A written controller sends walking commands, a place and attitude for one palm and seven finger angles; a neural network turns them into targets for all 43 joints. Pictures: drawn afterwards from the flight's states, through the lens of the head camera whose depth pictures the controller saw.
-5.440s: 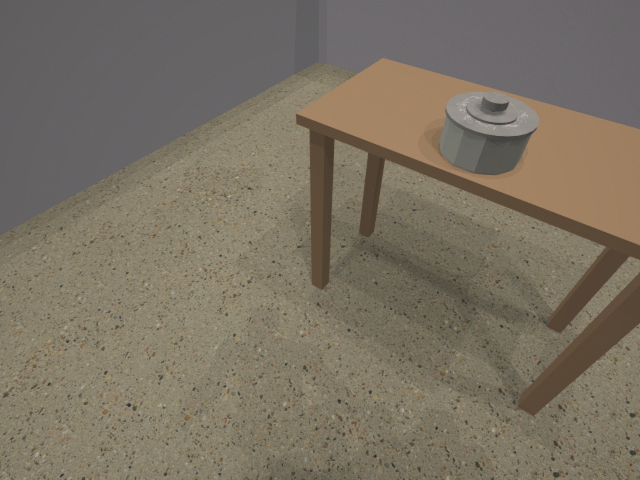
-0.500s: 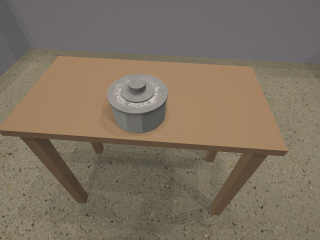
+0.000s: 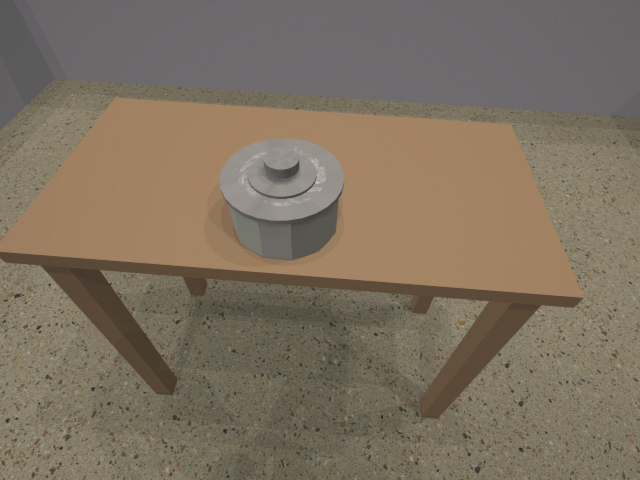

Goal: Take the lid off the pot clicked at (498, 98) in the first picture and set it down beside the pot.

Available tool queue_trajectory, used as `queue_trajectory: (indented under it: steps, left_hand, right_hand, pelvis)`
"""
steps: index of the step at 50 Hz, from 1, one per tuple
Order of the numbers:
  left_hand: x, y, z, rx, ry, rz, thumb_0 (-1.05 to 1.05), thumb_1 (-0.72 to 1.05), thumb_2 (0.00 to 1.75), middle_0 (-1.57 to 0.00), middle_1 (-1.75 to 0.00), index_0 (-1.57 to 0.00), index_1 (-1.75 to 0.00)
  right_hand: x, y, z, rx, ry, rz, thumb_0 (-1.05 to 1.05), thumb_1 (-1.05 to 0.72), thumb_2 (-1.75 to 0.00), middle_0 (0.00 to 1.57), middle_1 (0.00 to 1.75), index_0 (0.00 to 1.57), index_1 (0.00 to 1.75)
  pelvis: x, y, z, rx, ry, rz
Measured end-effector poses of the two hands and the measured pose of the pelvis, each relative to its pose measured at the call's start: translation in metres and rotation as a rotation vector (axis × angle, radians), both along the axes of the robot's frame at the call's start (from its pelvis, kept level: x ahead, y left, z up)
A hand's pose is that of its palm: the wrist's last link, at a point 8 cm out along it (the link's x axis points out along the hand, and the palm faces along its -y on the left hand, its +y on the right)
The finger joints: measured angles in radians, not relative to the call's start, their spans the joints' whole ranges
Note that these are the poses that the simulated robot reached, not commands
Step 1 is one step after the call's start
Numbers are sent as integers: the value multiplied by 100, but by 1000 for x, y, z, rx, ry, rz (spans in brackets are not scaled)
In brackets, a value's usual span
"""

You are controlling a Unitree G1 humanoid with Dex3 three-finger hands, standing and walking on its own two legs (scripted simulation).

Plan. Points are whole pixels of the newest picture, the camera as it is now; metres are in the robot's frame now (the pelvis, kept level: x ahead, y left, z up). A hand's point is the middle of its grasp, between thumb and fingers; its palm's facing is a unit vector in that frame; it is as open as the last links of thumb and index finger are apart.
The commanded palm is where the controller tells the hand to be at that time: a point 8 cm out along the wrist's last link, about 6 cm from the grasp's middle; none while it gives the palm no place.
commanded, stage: look again from close up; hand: left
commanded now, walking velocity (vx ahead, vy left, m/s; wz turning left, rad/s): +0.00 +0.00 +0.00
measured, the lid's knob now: (281, 162) +0.52 +0.10 +0.10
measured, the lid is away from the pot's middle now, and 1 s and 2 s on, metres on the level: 0.00 0.00 0.00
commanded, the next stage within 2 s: shuffle to correct the standing spot in 0.06 s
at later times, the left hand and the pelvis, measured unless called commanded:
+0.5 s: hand out of the picture +0.01 +0.17 -0.19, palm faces +0.05 -0.98 -0.18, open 7.4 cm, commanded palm none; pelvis +0.04 -0.01 -0.01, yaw +1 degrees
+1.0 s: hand out of the picture +0.09 +0.17 -0.18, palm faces +0.05 -0.98 -0.21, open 7.3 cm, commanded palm none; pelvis +0.05 -0.01 -0.01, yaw +1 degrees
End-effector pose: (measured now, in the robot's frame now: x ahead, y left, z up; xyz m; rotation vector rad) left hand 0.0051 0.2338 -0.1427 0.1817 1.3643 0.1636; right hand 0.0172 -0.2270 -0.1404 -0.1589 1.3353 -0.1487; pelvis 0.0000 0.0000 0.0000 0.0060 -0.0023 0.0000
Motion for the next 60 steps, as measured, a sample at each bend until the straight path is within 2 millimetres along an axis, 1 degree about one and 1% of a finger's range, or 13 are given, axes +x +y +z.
queue_trajectory:
  steps: [8,14,20,26,29,32,36,41,46,50,53,57,60]
  left_hand:
    - [-4,-16,-3,-31,15,4,0,91,90,-20,-30,-20,-30]
    - [-6,-22,-6,-43,24,9,0,91,90,-20,-30,-20,-30]
    - [-6,-22,-11,-46,46,36,0,91,90,-20,-30,-20,-30]
    - [1,-18,-20,-48,85,54,0,91,90,-20,-30,-20,-30]
    - [15,-18,-20,-35,100,36,1,91,90,-20,-30,-20,-30]
    - [42,-20,-12,-11,64,34,1,91,90,-20,-30,-20,-30]
    - [77,-26,-4,21,-50,34,1,91,90,-20,-30,-20,-30]
    - [96,-34,3,22,-112,25,0,91,90,-20,-30,-20,-30]
    - [91,-29,0,9,-115,29,0,93,90,-20,-30,-20,-30]
    - [78,-15,-11,-14,-93,22,0,92,90,-20,-30,-20,-30]
    - [69,-1,-17,-12,-89,19,0,92,90,-20,-30,-20,-30]
    - [58,21,-8,13,-88,7,1,91,90,-20,-30,-20,-30]
    - [46,38,-1,48,-87,5,1,91,90,-20,-30,-20,-30]
  right_hand:
    - [6,-6,2,-7,-1,0,1,-92,-90,20,30,20,30]
    - [11,-10,1,-6,-5,4,0,-92,-90,20,30,20,30]
    - [18,-13,-3,-3,16,2,0,-92,-90,20,30,20,30]
    - [36,-10,-7,-17,19,-5,1,-92,-90,20,30,20,30]
    - [42,-10,-8,-20,8,-20,0,-92,-90,20,30,20,30]
    - [38,-10,-9,-3,37,-25,0,-92,-90,20,30,20,30]
    - [36,-14,-18,34,103,-23,0,-91,-90,20,30,20,30]
    - [52,-21,-14,26,99,-26,0,-91,-90,20,30,20,30]
    - [79,-30,-2,-24,14,-12,1,-92,-90,20,30,20,30]
    - [97,-26,7,-61,-82,-2,1,-92,-90,20,30,20,30]
    - [104,-17,10,-73,-155,20,0,-92,-90,19,30,20,30]
    - [108,2,8,-44,-217,50,0,-91,-90,19,30,20,30]
    - [108,18,2,-4,-233,72,0,-91,-90,19,30,20,30]
  pelvis:
    - [1,-6,1,0,-3,-1]
    - [5,-10,0,0,-4,2]
    - [21,-13,-6,-7,1,10]
    - [43,-12,-13,-3,4,6]
    - [50,-14,-13,3,0,-7]
    - [55,-20,-8,10,-4,1]
    - [61,-30,-9,14,-3,26]
    - [63,-33,-4,18,5,45]
    - [53,-27,-2,21,-9,28]
    - [46,-14,-6,1,-26,23]
    - [41,0,-11,-13,-47,16]
    - [35,18,-12,-19,-42,7]
    - [28,25,-13,0,-28,4]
